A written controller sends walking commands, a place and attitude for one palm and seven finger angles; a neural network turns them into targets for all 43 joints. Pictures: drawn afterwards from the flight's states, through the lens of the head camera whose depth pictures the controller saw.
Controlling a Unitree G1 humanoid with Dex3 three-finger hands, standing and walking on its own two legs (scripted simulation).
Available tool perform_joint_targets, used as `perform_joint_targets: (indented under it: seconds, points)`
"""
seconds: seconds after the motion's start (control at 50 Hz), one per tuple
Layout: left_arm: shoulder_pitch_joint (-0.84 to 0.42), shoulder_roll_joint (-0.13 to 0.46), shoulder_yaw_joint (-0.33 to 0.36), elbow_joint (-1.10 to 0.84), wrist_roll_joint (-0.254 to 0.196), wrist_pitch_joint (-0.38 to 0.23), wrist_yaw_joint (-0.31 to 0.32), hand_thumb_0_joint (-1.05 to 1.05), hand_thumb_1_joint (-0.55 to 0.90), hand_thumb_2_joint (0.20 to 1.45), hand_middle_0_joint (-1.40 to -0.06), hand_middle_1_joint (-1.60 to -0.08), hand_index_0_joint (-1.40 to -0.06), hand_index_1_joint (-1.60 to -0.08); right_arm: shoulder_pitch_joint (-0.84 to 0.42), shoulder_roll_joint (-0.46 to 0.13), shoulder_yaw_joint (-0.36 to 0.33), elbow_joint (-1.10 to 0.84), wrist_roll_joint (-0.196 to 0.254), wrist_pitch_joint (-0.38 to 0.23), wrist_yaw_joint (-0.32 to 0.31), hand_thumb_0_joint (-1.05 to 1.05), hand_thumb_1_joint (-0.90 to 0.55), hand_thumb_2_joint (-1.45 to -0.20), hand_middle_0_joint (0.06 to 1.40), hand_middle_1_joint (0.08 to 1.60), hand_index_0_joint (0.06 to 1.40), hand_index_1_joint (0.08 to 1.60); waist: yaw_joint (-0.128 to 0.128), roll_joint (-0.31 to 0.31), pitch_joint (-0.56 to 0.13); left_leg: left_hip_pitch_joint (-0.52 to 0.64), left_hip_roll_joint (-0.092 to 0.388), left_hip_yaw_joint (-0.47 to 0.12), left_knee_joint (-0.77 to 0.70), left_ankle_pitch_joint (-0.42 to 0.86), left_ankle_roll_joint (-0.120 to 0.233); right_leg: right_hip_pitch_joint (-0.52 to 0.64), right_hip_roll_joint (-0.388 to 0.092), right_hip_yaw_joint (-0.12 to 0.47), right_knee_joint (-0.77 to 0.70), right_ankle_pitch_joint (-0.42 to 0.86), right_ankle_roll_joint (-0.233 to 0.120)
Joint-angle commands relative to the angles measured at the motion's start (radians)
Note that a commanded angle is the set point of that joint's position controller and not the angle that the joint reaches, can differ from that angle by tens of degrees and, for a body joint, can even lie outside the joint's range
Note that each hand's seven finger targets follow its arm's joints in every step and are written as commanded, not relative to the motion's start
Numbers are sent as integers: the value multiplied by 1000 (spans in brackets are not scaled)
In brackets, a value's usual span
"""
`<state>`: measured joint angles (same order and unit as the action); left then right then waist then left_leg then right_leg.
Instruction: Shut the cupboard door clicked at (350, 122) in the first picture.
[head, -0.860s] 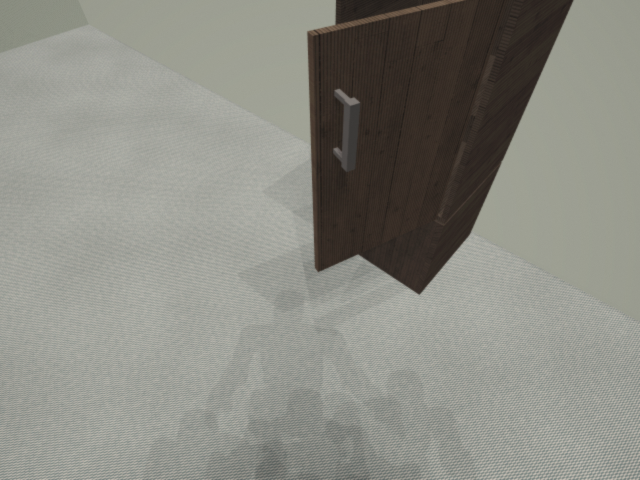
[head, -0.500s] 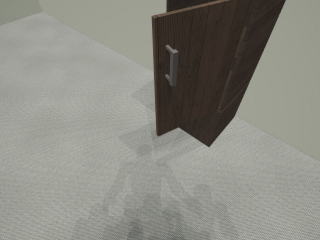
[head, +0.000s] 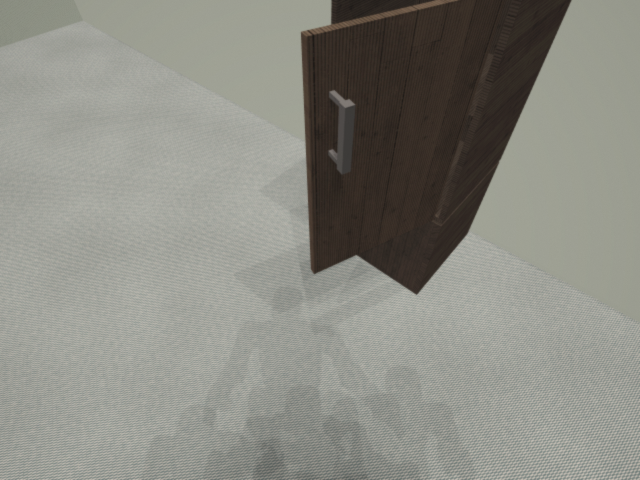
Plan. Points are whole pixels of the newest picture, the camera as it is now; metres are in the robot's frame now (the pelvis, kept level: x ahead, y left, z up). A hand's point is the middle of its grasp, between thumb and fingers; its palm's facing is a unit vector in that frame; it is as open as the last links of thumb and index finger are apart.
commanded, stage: walk to a spot facing it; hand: left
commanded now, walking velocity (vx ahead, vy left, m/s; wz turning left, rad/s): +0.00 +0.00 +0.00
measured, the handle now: (339, 133) +0.64 +0.01 +0.08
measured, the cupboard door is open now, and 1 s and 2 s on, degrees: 70 70 70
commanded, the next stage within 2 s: none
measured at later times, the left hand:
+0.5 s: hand out of the picture +0.06 +0.19 -0.19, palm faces -0.13 -0.96 -0.25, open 7.4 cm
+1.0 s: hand out of the picture +0.10 +0.17 -0.18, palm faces -0.32 -0.92 -0.25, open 7.4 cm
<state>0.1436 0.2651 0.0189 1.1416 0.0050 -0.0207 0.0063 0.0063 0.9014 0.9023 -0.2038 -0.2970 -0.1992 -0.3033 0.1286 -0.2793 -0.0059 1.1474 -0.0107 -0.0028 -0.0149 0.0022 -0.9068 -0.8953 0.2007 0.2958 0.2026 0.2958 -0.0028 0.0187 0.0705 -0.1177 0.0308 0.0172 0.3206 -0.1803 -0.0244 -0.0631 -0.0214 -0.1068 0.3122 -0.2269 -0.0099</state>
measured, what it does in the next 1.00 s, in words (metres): lifts its left foot, turning right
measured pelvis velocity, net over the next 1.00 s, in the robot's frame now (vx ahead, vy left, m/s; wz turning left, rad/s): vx -0.01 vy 0.00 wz -0.43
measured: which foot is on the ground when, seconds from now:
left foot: down 0.00-0.56, up 0.58-1.00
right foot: down 0.00-1.00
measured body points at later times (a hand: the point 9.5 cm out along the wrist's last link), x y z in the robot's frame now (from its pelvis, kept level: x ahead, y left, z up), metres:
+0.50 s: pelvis -0.02 -0.01 -0.02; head +0.03 -0.03 +0.42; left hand +0.07 +0.24 -0.17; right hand -0.01 -0.26 -0.18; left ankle +0.00 +0.13 -0.75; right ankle -0.04 -0.10 -0.74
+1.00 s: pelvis -0.01 +0.00 -0.01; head +0.05 -0.03 +0.43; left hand +0.11 +0.22 -0.16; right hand +0.03 -0.29 -0.15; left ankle +0.02 +0.14 -0.72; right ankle -0.04 -0.09 -0.75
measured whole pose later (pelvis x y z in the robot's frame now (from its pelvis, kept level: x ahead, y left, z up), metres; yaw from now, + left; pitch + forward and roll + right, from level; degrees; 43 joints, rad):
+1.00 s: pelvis -0.01 +0.00 -0.01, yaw -24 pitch +3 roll +1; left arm 0.23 0.20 0.09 0.94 0.02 0.03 0.01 0.01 0.90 0.90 -0.21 -0.30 -0.20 -0.30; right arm 0.03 -0.20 -0.05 0.90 0.01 0.03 -0.04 0.00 -0.91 -0.90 0.20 0.30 0.20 0.30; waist 0.05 -0.03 0.11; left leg -0.35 0.00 -0.02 0.73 -0.41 -0.05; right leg -0.30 0.10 0.17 0.50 -0.23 -0.05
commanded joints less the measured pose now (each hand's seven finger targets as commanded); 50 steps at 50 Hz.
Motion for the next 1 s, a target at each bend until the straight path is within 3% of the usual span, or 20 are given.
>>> perform_joint_targets:
  seconds: [0.0, 0.1, 0.16, 0.28, 0.34, 0.38, 0.42, 0.44, 0.46, 0.5, 0.52, 0.54, 0.56, 0.6, 0.64, 0.72, 0.88, 0.94, 0.96, 0.98]
  points:
    - [3, 189, 30, -44, 2, -14, 14, 0, 900, 900, -200, -300, -200, -300, 0, -165, -29, -47, -3, -15, -13, 0, -900, -900, 200, 300, 200, 300, 0, -14, -90, 32, 93, -76, -23, 233, 38, 12, -126, 96, -49, 249, -25]
    - [0, 186, 31, -48, 3, -10, 14, 0, 900, 900, -200, -300, -200, -300, 9, -161, -31, -47, -5, -13, -16, 0, -900, -900, 200, 300, 200, 300, -3, -18, -79, 45, 104, -56, -10, 239, 35, -10, -122, 110, -40, 291, -29]
    - [39, 110, 25, -51, 3, 18, 19, 0, 900, 900, -200, -300, -200, -300, 73, -72, -21, -39, -7, 9, -24, 0, -900, -900, 200, 300, 200, 300, -9, -20, -74, 26, 109, -9, 41, 214, 17, -42, -118, 127, 15, 331, -19]
    - [57, 128, 57, -126, 12, 48, 9, 0, 900, 900, -200, -300, -200, -300, 78, -96, -58, -120, -10, 27, -34, 0, -900, -900, 200, 300, 200, 300, -8, -15, -64, -7, 134, 38, 127, 147, 26, -152, -93, 178, 142, 324, -33]
    - [51, 110, 64, -168, 17, 56, 1, 0, 900, 900, -200, -300, -200, -300, 86, -109, -72, -153, -11, 26, -37, 0, -900, -900, 200, 300, 200, 300, -10, 19, -68, -18, 182, 6, 113, 96, 53, -214, -48, 173, 218, 230, -22]
    - [52, 89, 66, -194, 17, 60, -5, 0, 900, 900, -200, -300, -200, -300, 91, -123, -80, -169, -14, 24, -39, 0, -900, -900, 200, 300, 200, 300, -7, 91, -64, -32, 235, -34, 80, 75, 84, -256, -10, 154, 315, 133, -12]
    - [49, 56, 67, -217, 18, 69, -12, 0, 900, 900, -200, -300, -200, -300, 90, -132, -85, -182, -17, 17, -36, 0, -900, -900, 200, 300, 200, 300, 0, 202, -61, -49, 326, -85, 22, 116, 147, -287, 20, 90, 478, -184, 4]
    - [40, 48, 71, -228, 20, 72, -15, 0, 900, 900, -200, -300, -200, -300, 88, -131, -88, -188, -22, 16, -35, 0, -900, -900, 200, 300, 200, 300, -4, 216, -52, -80, 355, -89, 10, 143, 171, -289, 14, 78, 532, -271, 8]
    - [53, 40, 74, -233, 18, 71, -18, 0, 900, 900, -200, -300, -200, -300, 69, -129, -87, -201, -24, 15, -35, 0, -900, -900, 200, 300, 200, 300, 13, 204, -46, -103, 354, -62, 41, 187, 168, -261, -4, 82, 505, -277, 5]
    - [152, 50, 87, -210, 19, 57, -20, 0, 900, 900, -200, -300, -200, -300, 18, -121, -88, -224, -19, 19, -34, 0, -900, -900, 200, 300, 200, 300, 69, 108, -63, -173, 277, 30, 222, 171, 97, -119, -9, 83, 278, -61, -3]
    - [199, 133, 104, -203, 32, 42, -11, 0, 900, 900, -200, -300, -200, -300, 5, -75, -87, -250, -6, 28, -31, 0, -900, -900, 200, 300, 200, 300, 84, -200, -71, -293, 131, 131, 468, -67, 13, -50, -154, 328, 67, 167, -54]
    - [215, 210, 114, -198, 28, 40, 1, 0, 900, 900, -200, -300, -200, -300, -35, -30, -80, -283, 1, 35, -22, 0, -900, -900, 200, 300, 200, 300, 101, -359, -36, -435, 1, 103, 707, -450, -26, -74, -347, 586, -22, 375, -164]
    - [205, 186, 113, -204, 22, 42, 13, 0, 900, 900, -200, -300, -200, -300, -30, -47, -86, -267, -3, 51, -24, 0, -900, -900, 200, 300, 200, 300, 89, -301, -45, -437, 22, -36, 831, -416, -13, -116, -317, 591, -33, 226, -187]
    - [96, 128, 102, -240, 20, 40, 21, 0, 900, 900, -200, -300, -200, -300, -28, -40, -87, -258, -5, 47, -18, 0, -900, -900, 200, 300, 200, 300, 34, -170, -19, -478, 39, -67, 893, -278, -23, -121, -247, 524, 4, 194, -197]
    - [89, 111, 99, -249, 19, 32, 27, 0, 900, 900, -200, -300, -200, -300, 5, -15, -78, -247, -6, 43, -16, 0, -900, -900, 200, 300, 200, 300, 18, -115, -108, -440, 38, -48, 840, -225, -35, -45, -204, 447, 48, 330, -173]
    - [148, 115, 103, -232, 19, 29, 27, 0, 900, 900, -200, -300, -200, -300, -27, -4, -74, -261, 1, 43, -22, 0, -900, -900, 200, 300, 200, 300, 40, -128, -138, -426, 15, -38, 730, -239, -46, 38, -184, 451, 78, 496, -171]
    - [159, 138, 114, -247, 24, 38, 20, 0, 900, 900, -200, -300, -200, -300, -85, -10, -71, -307, 10, 30, -28, 0, -900, -900, 200, 300, 200, 300, 53, -157, -130, -364, -18, -48, 545, -272, -30, 6, -170, 552, 91, 519, -198]
    - [105, 144, 115, -264, 24, 43, 19, 0, 900, 900, -200, -300, -200, -300, -19, -10, -68, -304, 14, 21, -31, 0, -900, -900, 200, 300, 200, 300, 12, -139, -154, -233, -29, -53, 344, -224, -18, -67, -144, 569, 130, 499, -168]
    - [75, 140, 112, -274, 18, 46, 17, 0, 900, 900, -200, -300, -200, -300, 29, -13, -67, -292, 15, 17, -34, 0, -900, -900, 200, 300, 200, 300, -15, -141, -156, -129, -29, -48, 233, -140, -14, -140, -117, 551, 149, 433, -133]
    - [48, 120, 106, -284, 12, 48, 13, 0, 900, 900, -200, -300, -200, -300, 79, -37, -71, -277, 12, 9, -37, 0, -900, -900, 200, 300, 200, 300, -41, -115, -163, 35, 12, -57, 102, -58, -1, -274, -67, 504, 189, 307, -83]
